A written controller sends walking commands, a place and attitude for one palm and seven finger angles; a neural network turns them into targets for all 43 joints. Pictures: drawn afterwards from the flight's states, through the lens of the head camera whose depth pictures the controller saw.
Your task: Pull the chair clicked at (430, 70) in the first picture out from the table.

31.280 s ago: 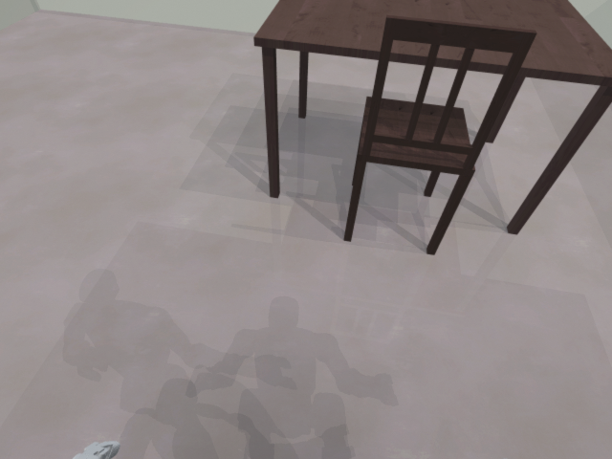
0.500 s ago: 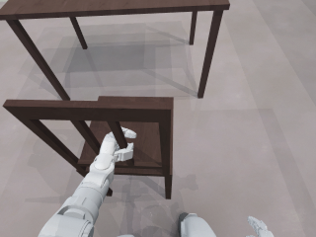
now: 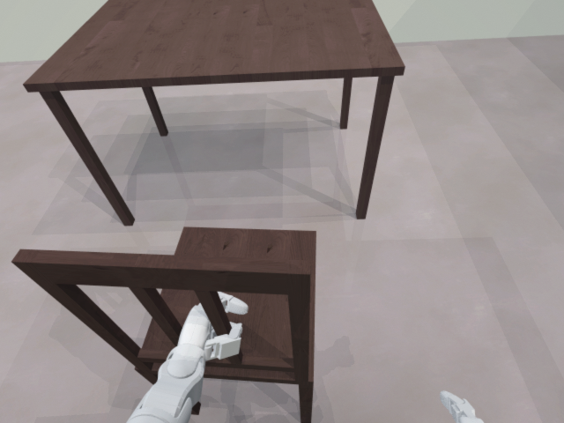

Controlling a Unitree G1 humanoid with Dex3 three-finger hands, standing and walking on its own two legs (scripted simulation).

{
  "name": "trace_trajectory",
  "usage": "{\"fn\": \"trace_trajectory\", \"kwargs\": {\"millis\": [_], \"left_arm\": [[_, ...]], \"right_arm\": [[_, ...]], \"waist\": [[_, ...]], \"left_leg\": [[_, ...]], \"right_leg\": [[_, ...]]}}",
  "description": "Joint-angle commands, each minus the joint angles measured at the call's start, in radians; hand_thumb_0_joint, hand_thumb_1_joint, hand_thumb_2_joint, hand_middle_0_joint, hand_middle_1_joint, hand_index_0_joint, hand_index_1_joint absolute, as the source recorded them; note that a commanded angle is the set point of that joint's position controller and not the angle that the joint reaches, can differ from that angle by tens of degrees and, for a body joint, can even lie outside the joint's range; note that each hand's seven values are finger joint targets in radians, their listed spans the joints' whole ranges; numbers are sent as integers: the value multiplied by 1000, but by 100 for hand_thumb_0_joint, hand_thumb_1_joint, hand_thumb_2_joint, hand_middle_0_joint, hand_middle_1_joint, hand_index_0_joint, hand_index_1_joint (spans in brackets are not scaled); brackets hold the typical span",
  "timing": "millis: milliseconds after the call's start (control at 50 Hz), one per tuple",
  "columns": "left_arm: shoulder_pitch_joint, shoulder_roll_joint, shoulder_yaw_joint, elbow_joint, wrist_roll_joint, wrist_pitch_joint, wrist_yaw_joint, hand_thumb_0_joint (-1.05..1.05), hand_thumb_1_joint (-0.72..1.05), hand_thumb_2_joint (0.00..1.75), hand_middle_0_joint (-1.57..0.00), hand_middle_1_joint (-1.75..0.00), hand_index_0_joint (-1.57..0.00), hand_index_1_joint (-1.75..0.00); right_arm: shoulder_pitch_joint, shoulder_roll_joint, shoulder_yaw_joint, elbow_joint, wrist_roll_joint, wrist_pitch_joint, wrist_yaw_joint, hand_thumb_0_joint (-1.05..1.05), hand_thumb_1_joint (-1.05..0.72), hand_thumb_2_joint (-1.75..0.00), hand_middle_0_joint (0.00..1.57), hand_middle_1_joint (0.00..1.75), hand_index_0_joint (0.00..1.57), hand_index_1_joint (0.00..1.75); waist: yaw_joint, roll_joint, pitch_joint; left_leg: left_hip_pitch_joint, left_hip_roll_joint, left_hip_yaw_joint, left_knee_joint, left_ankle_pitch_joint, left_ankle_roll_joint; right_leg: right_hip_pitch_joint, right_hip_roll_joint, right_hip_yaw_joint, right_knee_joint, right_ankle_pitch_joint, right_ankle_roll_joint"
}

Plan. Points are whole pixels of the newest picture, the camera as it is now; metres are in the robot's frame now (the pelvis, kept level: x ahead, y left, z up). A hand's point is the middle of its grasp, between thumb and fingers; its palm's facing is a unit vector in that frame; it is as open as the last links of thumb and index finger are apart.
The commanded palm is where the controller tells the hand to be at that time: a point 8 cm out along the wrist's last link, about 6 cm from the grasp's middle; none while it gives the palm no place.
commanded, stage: stop walking, hand still on the chair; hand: left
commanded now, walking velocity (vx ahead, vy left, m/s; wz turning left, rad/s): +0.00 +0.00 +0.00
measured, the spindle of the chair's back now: (170, 326) +0.28 +0.21 -0.07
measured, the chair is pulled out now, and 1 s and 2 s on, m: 0.61 0.61 0.61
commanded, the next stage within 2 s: open the thumb and straighten the fingers in 0.28 s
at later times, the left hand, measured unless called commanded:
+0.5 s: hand (233, 337) +0.26 +0.10 -0.06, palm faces -0.05 -0.99 -0.11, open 5.5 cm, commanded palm +0.24 +0.15 -0.04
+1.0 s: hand (228, 336) +0.27 +0.11 -0.07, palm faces -0.06 -0.99 -0.13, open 16.0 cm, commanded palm +0.25 +0.16 -0.04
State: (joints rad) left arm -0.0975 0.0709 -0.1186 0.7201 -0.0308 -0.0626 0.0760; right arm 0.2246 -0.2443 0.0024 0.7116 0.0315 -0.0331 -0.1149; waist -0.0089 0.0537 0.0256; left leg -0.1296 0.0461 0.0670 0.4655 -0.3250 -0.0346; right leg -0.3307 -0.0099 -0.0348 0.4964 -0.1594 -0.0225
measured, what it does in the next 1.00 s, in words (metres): stands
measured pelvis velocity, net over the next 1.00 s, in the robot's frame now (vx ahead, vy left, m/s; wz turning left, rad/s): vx -0.01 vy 0.01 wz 0.06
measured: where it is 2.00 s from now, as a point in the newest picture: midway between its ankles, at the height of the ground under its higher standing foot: outside the picture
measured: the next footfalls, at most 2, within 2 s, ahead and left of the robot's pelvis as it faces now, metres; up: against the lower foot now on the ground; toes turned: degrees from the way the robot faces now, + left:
none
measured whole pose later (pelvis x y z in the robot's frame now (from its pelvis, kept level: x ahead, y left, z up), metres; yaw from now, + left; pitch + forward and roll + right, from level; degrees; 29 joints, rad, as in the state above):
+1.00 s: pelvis -0.01 +0.01 -0.03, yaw +4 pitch +9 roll +1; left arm -0.01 0.10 -0.13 0.29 -0.05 0.26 0.07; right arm 0.23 -0.24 0.02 0.57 0.05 -0.07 -0.05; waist -0.05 0.04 -0.10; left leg -0.50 0.01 0.01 0.81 -0.46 -0.02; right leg -0.66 -0.07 -0.07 0.80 -0.29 -0.01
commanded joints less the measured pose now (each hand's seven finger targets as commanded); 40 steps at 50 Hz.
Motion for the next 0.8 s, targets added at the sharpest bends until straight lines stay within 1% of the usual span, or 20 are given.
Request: {"fn": "trace_trajectory", "kwargs": {"millis": [0,20,80,180,220,260,320,360,380,400,420,460,480,560,580,600,680,700,720,780], "left_arm": [[-208,115,38,-227,-8,-45,21,0,90,90,-50,-145,-50,-145],[-203,113,38,-238,-6,-44,22,0,90,90,-50,-145,-50,-145],[-193,97,25,-251,-8,-36,23,0,90,90,-50,-145,-50,-145],[-188,89,15,-260,-6,-27,27,0,90,90,-50,-145,-50,-145],[-181,98,18,-258,-7,-26,30,0,90,90,-50,-145,-50,-145],[-181,83,7,-261,-7,-25,29,0,90,90,-50,-145,-50,-145],[-173,90,8,-272,-8,-27,32,0,90,90,-50,-145,-50,-145],[-139,95,14,-331,-7,-34,32,0,90,90,-50,-145,-50,-145],[-50,-22,-55,-217,-37,28,19,0,78,84,-50,-145,-50,-145],[-45,5,-34,-240,-45,46,16,0,66,78,-50,-145,-50,-145],[-102,63,8,-345,-39,43,20,0,54,73,-50,-145,-50,-145],[-121,77,3,-466,-12,49,17,0,30,61,-50,-145,-50,-145],[-118,64,-14,-496,-3,58,14,0,17,55,-50,-145,-50,-145],[-63,33,-34,-520,-3,125,16,0,-31,32,-50,-145,-50,-145],[-52,41,-26,-531,-6,140,19,0,-43,26,-47,-138,-47,-138],[-91,107,35,-544,-10,152,26,0,-55,20,-45,-130,-45,-130],[-94,59,-2,-593,-14,200,22,0,-55,20,-35,-101,-35,-101],[-89,56,-6,-597,-17,211,21,0,-55,20,-32,-94,-32,-94],[-90,56,-6,-602,-19,220,18,0,-55,20,-30,-87,-30,-87],[-144,79,14,-627,-24,239,17,0,-55,20,-22,-65,-22,-65]], "right_arm": [[-65,-92,-25,-138,-5,-35,-14,0,-90,-90,20,30,20,30],[-67,-93,-23,-139,-7,-31,-13,0,-90,-90,20,30,20,30],[-80,-83,-18,-154,-8,-16,-10,0,-90,-90,20,30,20,30],[-86,-80,-12,-165,-8,3,-7,0,-90,-90,20,30,20,30],[-85,-81,-12,-161,-9,5,-9,0,-90,-90,20,30,20,30],[-86,-78,-10,-167,-8,11,-8,0,-90,-90,20,30,20,30],[-85,-81,-10,-162,-9,11,-9,0,-90,-90,20,30,20,30],[-94,-77,-11,-177,-10,13,-8,0,-90,-90,20,30,20,30],[-78,-105,-33,-178,30,-6,30,0,-90,-90,20,30,20,30],[-78,-118,-35,-179,32,-12,48,0,-90,-90,20,30,20,30],[-77,-112,-41,-186,29,-27,63,0,-90,-90,20,30,20,30],[-74,-101,-46,-204,18,-55,80,0,-90,-90,20,30,20,30],[-70,-98,-45,-210,16,-65,86,0,-90,-90,20,30,20,30],[-62,-106,-46,-230,14,-82,97,0,-90,-90,20,30,20,30],[-65,-111,-47,-238,15,-82,97,0,-90,-90,20,30,20,30],[-65,-122,-48,-236,15,-79,93,0,-90,-90,20,30,20,30],[-65,-119,-46,-260,14,-84,85,0,-90,-90,20,30,20,30],[-67,-122,-47,-264,13,-84,81,0,-90,-90,20,30,20,30],[-69,-123,-43,-265,15,-83,79,0,-90,-90,20,30,20,30],[-62,-126,-41,-274,13,-87,68,0,-90,-90,20,30,20,30]], "waist": [[3,-82,-237],[5,-62,-234],[7,-86,-222],[9,-72,-208],[9,-52,-199],[9,-83,-209],[8,-56,-220],[12,-81,-228],[-63,-218,-182],[-48,-249,-188],[-45,-196,-225],[-39,-66,-297],[-42,-39,-313],[-47,-66,-310],[-43,-73,-319],[-45,-93,-323],[-46,-81,-329],[-50,-99,-329],[-50,-75,-313],[-57,-114,-320]], "left_leg": [[22,79,-53,-40,281,44],[21,83,-57,-43,297,43],[7,80,-57,-47,258,42],[-6,72,-60,-60,203,44],[-7,72,-63,-69,201,46],[-5,72,-60,-61,213,44],[1,77,-65,-67,241,44],[0,80,-70,-62,267,45],[-162,8,-31,-16,246,52],[-210,6,-31,0,224,48],[-228,-11,-29,21,194,51],[-234,-26,-24,57,205,48],[-239,-29,-29,71,213,46],[-302,-29,-44,117,177,42],[-320,-32,-44,128,157,43],[-335,-31,-50,131,143,43],[-360,-36,-54,159,106,42],[-366,-34,-57,167,104,43],[-375,-37,-57,172,91,43],[-400,-42,-60,189,51,48]], "right_leg": [[182,-125,94,-35,289,-6],[183,-126,93,-26,297,-8],[181,-126,91,-37,254,-7],[172,-123,95,-60,175,-9],[169,-121,91,-65,171,-5],[177,-122,89,-60,186,-8],[189,-125,82,-52,219,-8],[204,-126,76,-45,245,-9],[134,-67,-23,-8,235,8],[137,-65,-23,12,221,5],[125,-61,-11,23,195,9],[103,-58,-10,56,173,7],[84,-54,-14,73,164,4],[12,-41,-31,120,99,5],[4,-39,-30,132,78,6],[1,-38,-28,137,62,5],[-41,-33,-31,168,1,10],[-47,-32,-31,170,-1,10],[-64,-33,-33,176,-17,11],[-66,-33,-25,177,-55,19]]}}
